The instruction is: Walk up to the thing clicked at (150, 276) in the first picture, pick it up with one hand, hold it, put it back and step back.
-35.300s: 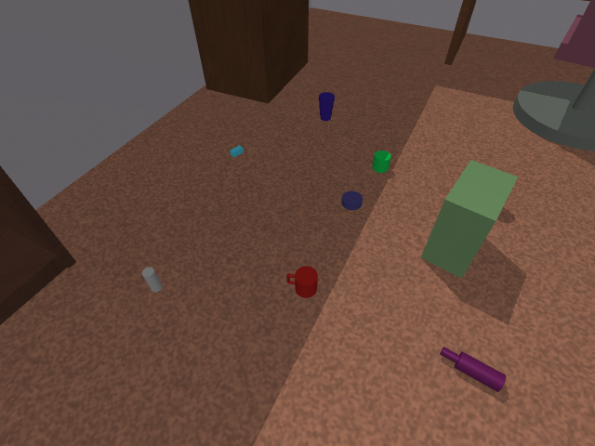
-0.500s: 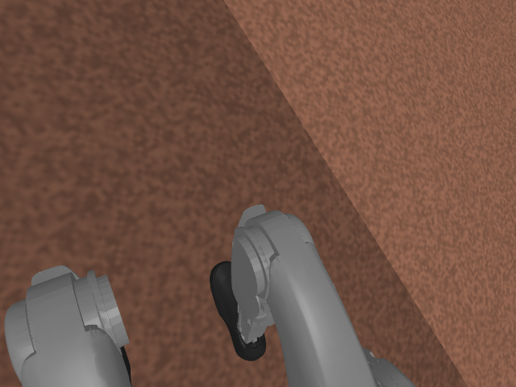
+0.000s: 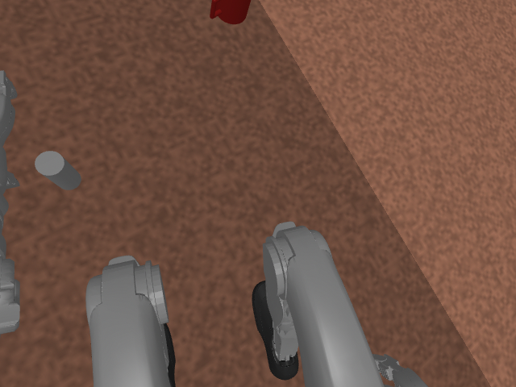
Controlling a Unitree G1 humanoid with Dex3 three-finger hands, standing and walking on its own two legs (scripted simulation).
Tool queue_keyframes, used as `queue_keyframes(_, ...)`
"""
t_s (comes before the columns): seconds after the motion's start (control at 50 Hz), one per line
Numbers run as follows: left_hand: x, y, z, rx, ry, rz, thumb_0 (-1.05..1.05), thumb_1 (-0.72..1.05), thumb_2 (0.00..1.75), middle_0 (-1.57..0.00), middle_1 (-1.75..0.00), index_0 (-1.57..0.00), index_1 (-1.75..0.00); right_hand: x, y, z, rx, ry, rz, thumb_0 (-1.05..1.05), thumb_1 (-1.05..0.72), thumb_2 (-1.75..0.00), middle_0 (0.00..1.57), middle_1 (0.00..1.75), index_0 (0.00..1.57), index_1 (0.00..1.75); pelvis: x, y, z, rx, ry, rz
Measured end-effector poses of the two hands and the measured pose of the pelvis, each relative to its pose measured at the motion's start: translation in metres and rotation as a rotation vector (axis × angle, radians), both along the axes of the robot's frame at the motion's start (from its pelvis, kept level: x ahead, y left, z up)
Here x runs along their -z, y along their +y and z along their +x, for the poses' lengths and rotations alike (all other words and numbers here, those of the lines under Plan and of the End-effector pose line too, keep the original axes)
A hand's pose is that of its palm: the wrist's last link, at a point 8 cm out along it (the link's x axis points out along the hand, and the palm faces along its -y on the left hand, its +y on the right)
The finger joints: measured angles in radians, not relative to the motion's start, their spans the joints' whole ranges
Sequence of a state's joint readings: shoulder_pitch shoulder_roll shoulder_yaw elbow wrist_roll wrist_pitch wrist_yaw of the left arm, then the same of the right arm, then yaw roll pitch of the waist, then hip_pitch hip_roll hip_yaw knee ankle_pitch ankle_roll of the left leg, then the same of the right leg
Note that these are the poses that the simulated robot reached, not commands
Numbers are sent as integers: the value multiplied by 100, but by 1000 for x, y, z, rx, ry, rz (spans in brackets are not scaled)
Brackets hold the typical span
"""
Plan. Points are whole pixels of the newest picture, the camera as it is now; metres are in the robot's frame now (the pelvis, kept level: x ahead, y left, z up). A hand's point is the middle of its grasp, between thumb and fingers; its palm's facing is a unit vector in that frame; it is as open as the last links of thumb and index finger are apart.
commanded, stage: withdraw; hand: left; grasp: from above
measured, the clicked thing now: (60, 172) +0.50 +0.28 -0.29
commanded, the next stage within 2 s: home in 0.42 s
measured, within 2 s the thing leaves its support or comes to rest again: neither
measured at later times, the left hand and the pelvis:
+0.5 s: hand (13, 161) +0.47 +0.29 -0.13, palm faces -0.48 -0.05 -0.88, open 13.4 cm; pelvis -0.02 +0.00 +0.01, yaw +2 degrees
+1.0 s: hand out of the picture +0.42 +0.29 -0.04, palm faces -0.32 -0.47 -0.82, open 9.8 cm; pelvis +0.00 +0.00 +0.07, yaw +3 degrees
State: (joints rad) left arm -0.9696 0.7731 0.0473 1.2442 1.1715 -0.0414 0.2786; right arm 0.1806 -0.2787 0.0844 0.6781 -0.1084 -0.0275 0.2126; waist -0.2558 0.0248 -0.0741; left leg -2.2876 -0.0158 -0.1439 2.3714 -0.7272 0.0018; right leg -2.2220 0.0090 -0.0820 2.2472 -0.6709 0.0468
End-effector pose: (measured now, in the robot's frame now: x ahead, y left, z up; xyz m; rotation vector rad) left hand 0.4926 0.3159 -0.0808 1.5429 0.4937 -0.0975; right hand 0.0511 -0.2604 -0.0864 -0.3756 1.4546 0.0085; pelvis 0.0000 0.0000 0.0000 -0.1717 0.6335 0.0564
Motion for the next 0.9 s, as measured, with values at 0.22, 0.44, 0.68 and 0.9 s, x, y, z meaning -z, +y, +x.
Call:
queue_keyframes(0.22, -61, -8, -20, 65, 132, -75, 0, -49, 99, -16, -95, -14, -97, -39, -19, 22, -28, -81, -89, 0, -91, -90, 21, 30, 20, 30, -41, -4, -13, -23, -16, 35)
queue_keyframes(0.44, -23, -19, -20, 130, 121, -65, 0, -43, 95, -19, -91, -19, -92, -34, -25, -9, -23, -21, -159, 0, -91, -90, 20, 30, 20, 30, -23, -3, -20, -22, -27, 29)
queue_keyframes(0.68, 17, -16, -3, 83, 12, -60, 0, -32, 89, -24, -79, -23, -80, 1, 5, -51, 48, 70, -84, 0, -90, -89, 21, 30, 20, 30, 9, -2, -16, -13, -18, 14)
queue_keyframes(0.9, -47, -8, -33, -111, 1, -240, 0, 9, 87, -24, -56, -23, -57, -22, 12, -18, 113, -6, -4, 0, -89, -89, 21, 30, 20, 30, -36, 0, -7, -20, 16, 27)
